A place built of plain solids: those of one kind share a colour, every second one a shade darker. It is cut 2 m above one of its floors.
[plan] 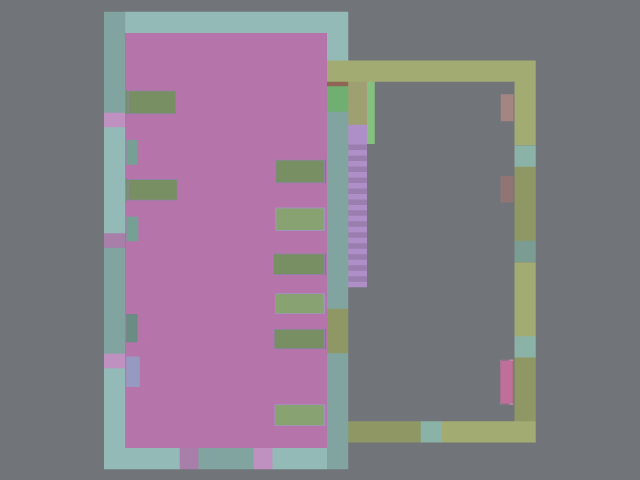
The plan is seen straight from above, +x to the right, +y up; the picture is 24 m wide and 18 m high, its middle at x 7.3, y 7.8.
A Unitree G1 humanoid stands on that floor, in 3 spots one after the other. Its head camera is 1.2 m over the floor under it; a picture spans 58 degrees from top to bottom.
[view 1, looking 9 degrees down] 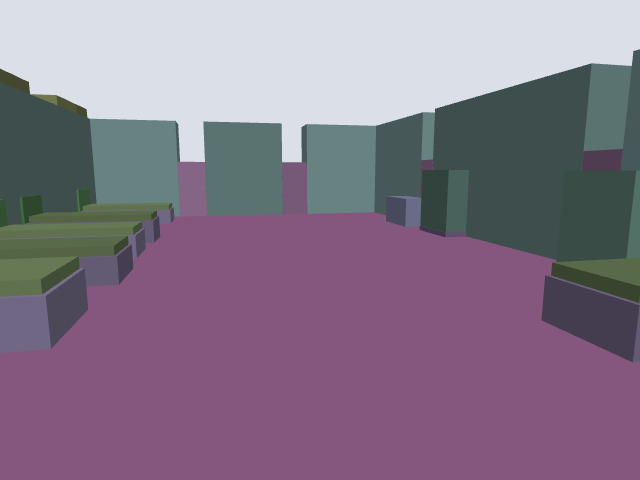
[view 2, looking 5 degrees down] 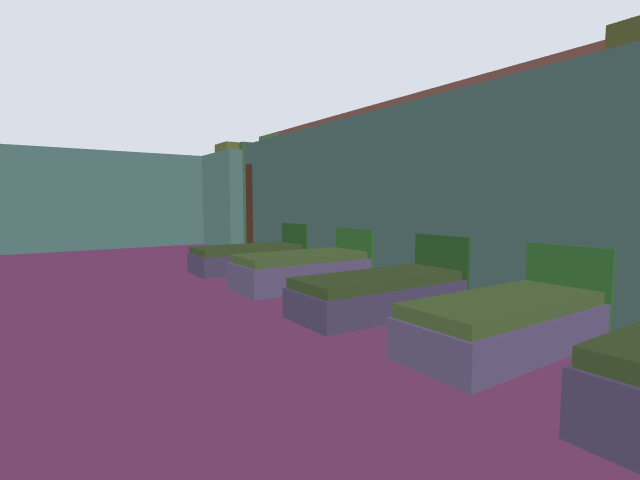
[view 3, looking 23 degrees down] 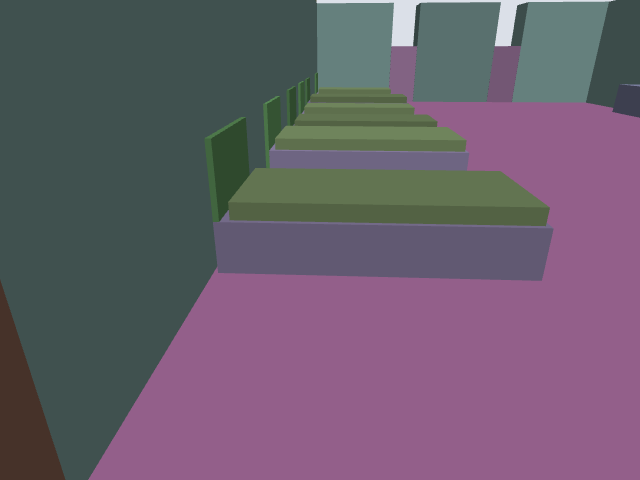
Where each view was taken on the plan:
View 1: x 4.47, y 12.16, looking -103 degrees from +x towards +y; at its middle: floor_dorter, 7.67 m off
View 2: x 3.39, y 3.40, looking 56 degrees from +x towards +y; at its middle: wall_dorter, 7.48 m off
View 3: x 6.80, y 13.09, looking -87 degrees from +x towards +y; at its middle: bed_frame_dorter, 2.48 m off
